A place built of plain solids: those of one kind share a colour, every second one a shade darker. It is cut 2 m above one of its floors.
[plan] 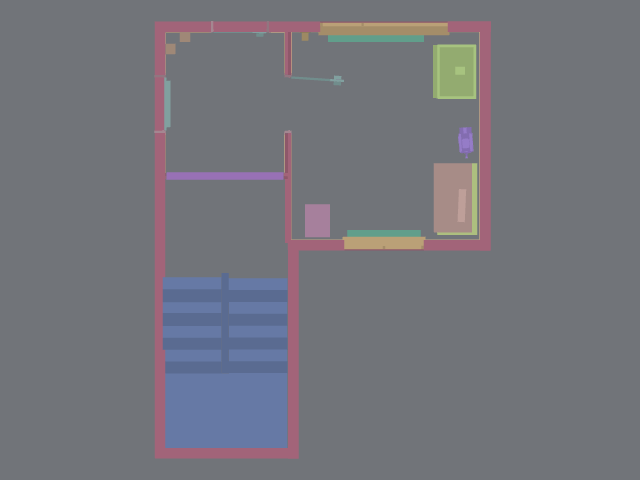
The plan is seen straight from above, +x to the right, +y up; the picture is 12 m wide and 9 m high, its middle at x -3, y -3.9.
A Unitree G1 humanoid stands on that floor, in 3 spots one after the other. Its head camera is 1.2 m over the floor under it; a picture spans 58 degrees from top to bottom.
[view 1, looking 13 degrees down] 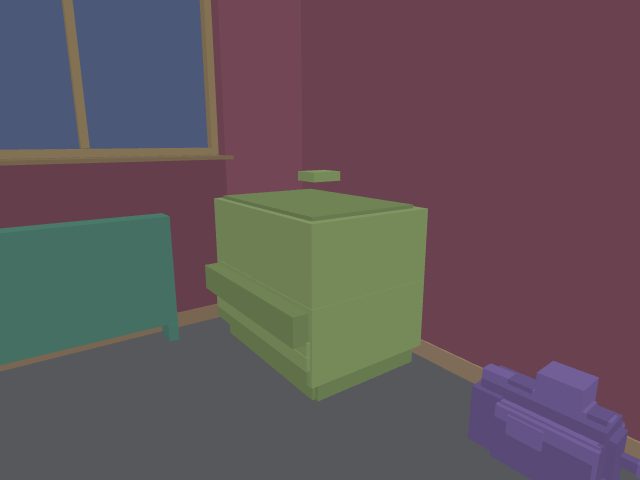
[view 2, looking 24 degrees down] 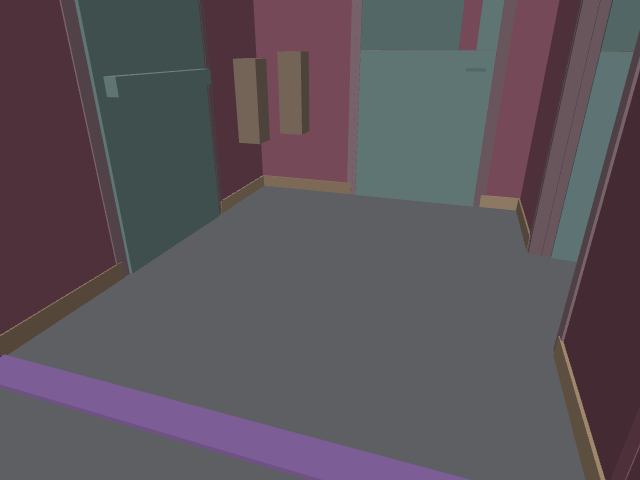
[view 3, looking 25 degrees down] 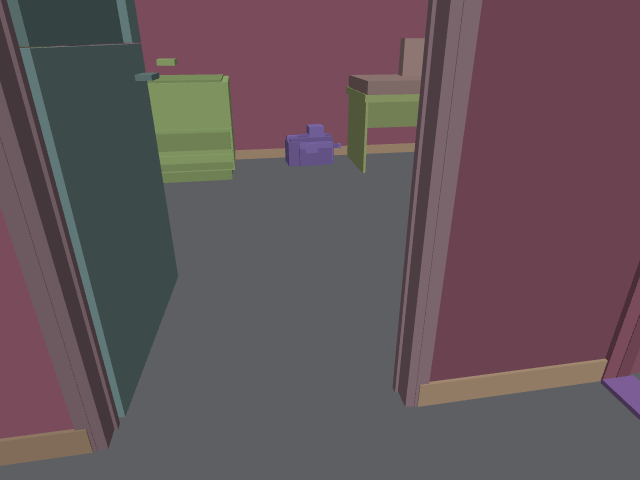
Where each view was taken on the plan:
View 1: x -1.80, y -2.70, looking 54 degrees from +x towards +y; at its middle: plan_chest_small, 1.83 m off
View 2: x -4.16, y -3.62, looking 108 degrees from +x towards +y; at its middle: ground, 2.95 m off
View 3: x -4.75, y -1.35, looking -10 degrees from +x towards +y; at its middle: ground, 2.84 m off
